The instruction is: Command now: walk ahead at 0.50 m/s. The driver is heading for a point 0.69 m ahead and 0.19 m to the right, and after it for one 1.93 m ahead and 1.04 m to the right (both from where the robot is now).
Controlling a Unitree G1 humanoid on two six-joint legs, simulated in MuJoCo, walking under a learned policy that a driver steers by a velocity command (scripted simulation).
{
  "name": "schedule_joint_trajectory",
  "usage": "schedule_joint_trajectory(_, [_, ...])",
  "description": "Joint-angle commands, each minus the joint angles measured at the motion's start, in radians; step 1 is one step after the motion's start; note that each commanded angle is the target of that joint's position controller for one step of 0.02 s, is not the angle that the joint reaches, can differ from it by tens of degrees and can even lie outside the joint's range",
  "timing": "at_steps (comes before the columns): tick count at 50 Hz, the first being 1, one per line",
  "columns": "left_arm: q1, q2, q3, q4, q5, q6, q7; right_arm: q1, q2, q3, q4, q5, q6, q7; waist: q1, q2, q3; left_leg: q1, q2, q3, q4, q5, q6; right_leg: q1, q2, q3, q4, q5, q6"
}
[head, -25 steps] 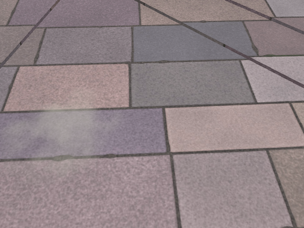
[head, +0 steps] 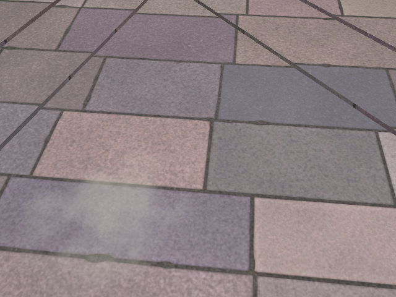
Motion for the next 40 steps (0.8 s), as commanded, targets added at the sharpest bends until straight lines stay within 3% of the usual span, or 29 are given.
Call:
schedule_joint_trajectory(1, [0.043, 0.171, 0.038, -0.012, -0.007, 0.006, 0.010, -0.136, -0.064, -0.005, -0.096, 0.005, -0.021, 0.018, -0.002, -0.097, 0.076, -0.027, -0.016, 0.006, -0.062, -0.033, 0.020, 0.023, -0.310, 0.125, -0.019, 0.310, -0.142])
schedule_joint_trajectory(3, [0.034, 0.185, 0.044, -0.008, -0.009, 0.016, 0.014, -0.113, -0.086, -0.010, -0.097, 0.006, -0.027, 0.027, -0.029, -0.110, 0.055, 0.030, -0.034, 0.018, -0.085, -0.107, 0.045, 0.069, -0.330, 0.127, 0.036, 0.410, -0.126])
schedule_joint_trajectory(4, [0.015, 0.193, 0.047, -0.012, -0.009, 0.020, 0.016, -0.062, -0.107, -0.019, -0.084, 0.005, -0.029, 0.027, -0.062, -0.124, 0.022, 0.119, -0.060, 0.040, -0.094, -0.140, 0.060, 0.072, -0.323, 0.118, 0.096, 0.549, -0.114])
schedule_joint_trajectory(5, [-0.006, 0.188, 0.045, -0.017, -0.009, 0.026, 0.016, 0.052, -0.136, -0.037, -0.049, 0.002, -0.029, 0.023, -0.127, -0.124, -0.046, 0.284, -0.093, 0.071, -0.115, -0.136, 0.084, 0.051, -0.288, 0.086, 0.227, 0.697, -0.094])
schedule_joint_trajectory(6, [-0.002, 0.155, 0.031, -0.028, -0.002, 0.028, 0.016, 0.228, -0.189, -0.061, 0.002, -0.006, -0.030, 0.014, -0.194, -0.093, -0.164, 0.570, -0.053, 0.027, -0.086, -0.107, 0.122, -0.085, -0.231, 0.059, 0.446, 0.649, -0.064])
schedule_joint_trajectory(7, [0.083, 0.062, 0.001, -0.053, 0.012, 0.016, 0.009, 0.372, -0.291, -0.085, 0.024, -0.026, -0.027, 0.004, -0.192, 0.100, -0.332, 0.986, 0.212, -0.345, -0.085, -0.156, 0.247, -0.460, -0.099, 0.008, 0.838, 0.247, 0.001])
schedule_joint_trajectory(8, [0.107, 0.032, -0.012, -0.037, -0.002, -0.006, 0.004, 0.396, -0.247, -0.071, 0.036, -0.012, -0.022, 0.006, -0.192, 0.233, -0.427, 1.085, 0.326, -0.678, -0.245, -0.300, 0.327, -0.663, 0.001, 0.116, 1.057, -0.340, 0.019])
schedule_joint_trajectory(9, [0.023, 0.144, 0.020, -0.052, -0.033, -0.021, 0.001, 0.332, -0.183, -0.050, 0.027, -0.006, -0.025, 0.004, -0.199, 0.138, -0.283, 0.965, 0.293, -0.573, -0.275, -0.379, 0.271, -0.756, -0.062, 0.187, 1.140, -0.317, 0.001])
schedule_joint_trajectory(10, [-0.051, 0.158, 0.025, -0.075, -0.045, -0.026, 0.003, 0.253, -0.148, -0.039, 0.011, -0.010, -0.027, -0.001, -0.175, 0.095, -0.169, 0.818, 0.259, -0.425, -0.300, -0.362, 0.226, -0.770, -0.118, 0.159, 1.121, -0.226, -0.011])
schedule_joint_trajectory(11, [-0.082, 0.146, 0.028, -0.078, -0.038, -0.021, 0.009, 0.184, -0.113, -0.028, 0.007, -0.015, -0.032, 0.001, -0.142, 0.041, -0.089, 0.672, 0.217, -0.317, -0.346, -0.315, 0.200, -0.731, -0.158, 0.144, 1.057, -0.145, -0.009])
schedule_joint_trajectory(13, [-0.047, 0.110, 0.036, -0.064, -0.026, 0.010, 0.015, 0.120, -0.073, -0.017, 0.012, -0.029, -0.044, 0.005, -0.085, 0.075, -0.032, 0.514, 0.163, -0.176, -0.416, -0.247, 0.166, -0.622, -0.199, 0.153, 0.980, -0.054, -0.005])
schedule_joint_trajectory(15, [-0.034, 0.070, 0.035, -0.064, -0.026, 0.033, 0.015, 0.122, -0.084, -0.022, 0.027, -0.032, -0.052, 0.003, -0.065, 0.058, -0.008, 0.462, 0.154, -0.091, -0.457, -0.173, 0.173, -0.612, -0.204, 0.153, 0.955, -0.007, 0.004])
schedule_joint_trajectory(17, [-0.076, 0.072, 0.040, -0.086, -0.022, 0.044, 0.017, 0.137, -0.107, -0.029, 0.041, -0.037, -0.055, -0.007, -0.064, 0.032, 0.017, 0.468, 0.154, -0.024, -0.476, -0.109, 0.177, -0.675, -0.202, 0.169, 0.897, 0.078, 0.014])
schedule_joint_trajectory(22, [-0.204, 0.057, 0.036, -0.135, -0.009, 0.034, -0.008, 0.164, -0.131, -0.032, 0.057, -0.033, -0.047, -0.032, -0.094, 0.011, 0.049, 0.515, 0.123, 0.133, -0.491, -0.024, 0.145, -0.693, -0.181, 0.114, 0.629, 0.317, 0.024])
schedule_joint_trajectory(25, [-0.312, 0.037, 0.022, -0.185, -0.006, 0.033, -0.027, 0.228, -0.152, -0.037, 0.078, -0.023, -0.033, -0.040, -0.137, -0.013, 0.084, 0.603, 0.150, 0.177, -0.480, 0.011, 0.142, -0.719, -0.174, 0.061, 0.523, 0.329, 0.013])
schedule_joint_trajectory(28, [-0.378, 0.038, 0.017, -0.238, -0.008, 0.035, -0.047, 0.272, -0.167, -0.045, 0.094, -0.011, -0.008, -0.041, -0.152, -0.011, 0.101, 0.736, 0.189, 0.205, -0.413, 0.124, 0.137, -0.765, -0.158, 0.020, 0.465, 0.235, -0.011])
schedule_joint_trajectory(31, [-0.334, 0.078, 0.035, -0.265, -0.011, 0.041, -0.061, 0.241, -0.207, -0.058, 0.079, 0.001, 0.014, -0.048, -0.093, 0.041, 0.037, 0.785, 0.199, 0.246, -0.248, 0.560, 0.109, -0.622, -0.081, -0.062, 0.454, 0.085, -0.060])
schedule_joint_trajectory(32, [-0.256, 0.107, 0.051, -0.256, -0.014, 0.043, -0.061, 0.227, -0.220, -0.061, 0.072, 0.003, 0.023, -0.051, -0.044, 0.059, -0.012, 0.778, 0.193, 0.255, -0.126, 0.696, 0.098, -0.516, -0.042, -0.086, 0.457, 0.039, -0.083])
schedule_joint_trajectory(33, [-0.116, 0.153, 0.078, -0.226, -0.018, 0.044, -0.055, 0.203, -0.225, -0.061, 0.065, 0.007, 0.029, -0.052, 0.037, 0.050, -0.084, 0.717, 0.164, 0.272, 0.062, 0.704, 0.072, -0.318, -0.002, -0.090, 0.394, 0.081, -0.117])
schedule_joint_trajectory(34, [0.048, 0.232, 0.115, -0.186, -0.016, 0.051, -0.035, 0.201, -0.214, -0.055, 0.049, -0.001, 0.023, -0.053, 0.109, -0.024, -0.172, 0.503, 0.120, 0.273, 0.345, 0.457, 0.027, -0.017, -0.051, 0.046, 0.338, 0.101, -0.167])
schedule_joint_trajectory(35, [0.048, 0.337, 0.130, -0.180, -0.025, 0.048, -0.022, 0.292, -0.045, -0.006, -0.001, -0.041, -0.006, -0.032, -0.010, -0.297, -0.239, 0.027, -0.087, 0.212, 0.709, -0.532, -0.038, 0.332, -0.314, 0.582, 0.284, 0.019, -0.348])
schedule_joint_trajectory(36, [0.080, 0.278, 0.107, -0.208, -0.009, 0.034, -0.025, 0.215, -0.096, -0.007, -0.023, -0.001, -0.056, -0.015, 0.035, -0.201, -0.377, -0.109, -0.144, -0.037, 0.844, -0.674, -0.026, 0.415, -0.402, 0.884, 0.120, -0.094, -0.413])
schedule_joint_trajectory(37, [0.046, 0.217, 0.089, -0.206, 0.000, 0.021, -0.026, 0.104, -0.145, -0.021, -0.054, 0.037, -0.083, -0.005, 0.057, -0.146, -0.247, -0.199, -0.084, -0.068, 0.830, -0.584, 0.005, 0.340, -0.373, 0.741, 0.095, -0.028, -0.349])
schedule_joint_trajectory(38, [-0.021, 0.181, 0.079, -0.217, -0.005, 0.012, -0.025, 0.089, -0.140, -0.018, -0.057, 0.032, -0.094, -0.008, 0.013, -0.075, -0.160, -0.172, -0.036, -0.065, 0.739, -0.493, 0.021, 0.194, -0.328, 0.607, 0.098, 0.051, -0.307])
schedule_joint_trajectory(39, [-0.098, 0.145, 0.068, -0.235, -0.006, 0.009, -0.025, 0.091, -0.145, -0.025, -0.042, 0.006, -0.093, -0.015, -0.033, -0.034, -0.097, -0.101, -0.004, -0.061, 0.646, -0.447, 0.014, 0.041, -0.287, 0.505, 0.087, 0.152, -0.278])
schedule_joint_trajectory(40, [-0.141, 0.122, 0.057, -0.253, 0.003, 0.007, -0.020, 0.113, -0.158, -0.035, -0.037, -0.006, -0.080, -0.017, -0.069, -0.045, -0.078, -0.023, 0.018, -0.067, 0.591, -0.413, 0.004, -0.061, -0.260, 0.447, 0.067, 0.230, -0.267])
Velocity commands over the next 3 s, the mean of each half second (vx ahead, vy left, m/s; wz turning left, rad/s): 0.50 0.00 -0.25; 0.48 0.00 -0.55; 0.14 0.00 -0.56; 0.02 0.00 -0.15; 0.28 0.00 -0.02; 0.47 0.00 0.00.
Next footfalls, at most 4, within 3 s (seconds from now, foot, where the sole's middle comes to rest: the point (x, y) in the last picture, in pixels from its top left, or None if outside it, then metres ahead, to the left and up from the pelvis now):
0.12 left None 0.25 0.14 -0.78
0.68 right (262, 291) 0.52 -0.13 -0.78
1.12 left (244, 203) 0.85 -0.07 -0.78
1.56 right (292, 258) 0.64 -0.24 -0.78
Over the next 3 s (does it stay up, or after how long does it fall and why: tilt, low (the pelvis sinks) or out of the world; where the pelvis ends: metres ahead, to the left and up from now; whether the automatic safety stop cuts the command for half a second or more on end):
stays up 0.99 -0.36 0.00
